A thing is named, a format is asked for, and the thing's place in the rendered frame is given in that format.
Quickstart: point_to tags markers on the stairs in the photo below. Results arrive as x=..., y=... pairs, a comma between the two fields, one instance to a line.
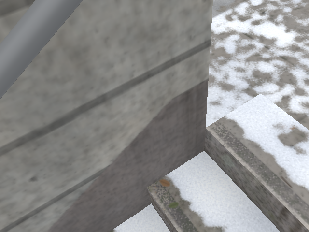
x=212, y=192

